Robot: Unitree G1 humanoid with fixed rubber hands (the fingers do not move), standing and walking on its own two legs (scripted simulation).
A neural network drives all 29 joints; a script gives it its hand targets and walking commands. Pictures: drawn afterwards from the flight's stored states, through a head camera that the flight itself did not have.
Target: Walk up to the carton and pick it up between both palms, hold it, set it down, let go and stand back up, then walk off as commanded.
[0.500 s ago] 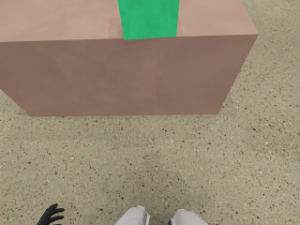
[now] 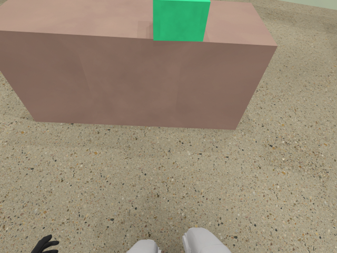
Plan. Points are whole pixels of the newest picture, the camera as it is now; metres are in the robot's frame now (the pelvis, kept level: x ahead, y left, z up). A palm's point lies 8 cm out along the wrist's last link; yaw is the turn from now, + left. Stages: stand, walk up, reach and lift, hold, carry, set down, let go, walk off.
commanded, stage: walk off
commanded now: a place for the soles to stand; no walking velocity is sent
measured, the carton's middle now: (178, 13) +1.12 +0.00 +0.04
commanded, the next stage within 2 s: stand in 1.12 s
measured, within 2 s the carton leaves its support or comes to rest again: neither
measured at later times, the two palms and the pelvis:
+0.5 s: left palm out of the picture +0.01 +0.30 -0.10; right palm out of the picture +0.00 -0.33 -0.07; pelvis -0.07 -0.01 +0.01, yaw +0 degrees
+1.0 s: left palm out of the picture +0.07 +0.30 -0.08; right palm out of the picture +0.03 -0.31 -0.08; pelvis -0.05 -0.01 +0.02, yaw +0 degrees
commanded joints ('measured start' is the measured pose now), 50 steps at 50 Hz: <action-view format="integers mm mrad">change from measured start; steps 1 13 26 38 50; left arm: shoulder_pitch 33 -13 21 -68 -95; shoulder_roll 207 247 184 157 152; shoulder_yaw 43 43 5 -31 -35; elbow -17 -30 14 4 15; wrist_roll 97 136 113 109 108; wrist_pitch -42 -93 -94 -133 -124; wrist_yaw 13 1 -14 -13 -12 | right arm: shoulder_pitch -30 -12 -3 33 -10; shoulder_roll -287 -293 -347 -252 -260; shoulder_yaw -127 -124 -106 -75 -67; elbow -113 -38 -14 28 9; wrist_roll -7 7 -10 13 16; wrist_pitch -43 -23 -93 -101 -109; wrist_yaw -18 -12 -10 -1 -5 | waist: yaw -54 2 -21 -28 -2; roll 197 -54 117 -12 55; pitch -148 -120 -74 -331 -328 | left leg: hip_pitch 113 -171 13 127 69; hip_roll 262 -9 356 116 181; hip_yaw -468 -71 -507 -102 -145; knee -543 182 -607 -374 -406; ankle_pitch -219 -144 -258 198 310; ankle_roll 60 -29 140 22 48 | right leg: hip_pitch -118 6 -44 218 289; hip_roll -32 -420 -122 -267 -211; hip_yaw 89 612 37 210 93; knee -59 -1032 -436 -746 -683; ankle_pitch -39 -485 -33 379 417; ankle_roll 20 -242 -9 -141 -101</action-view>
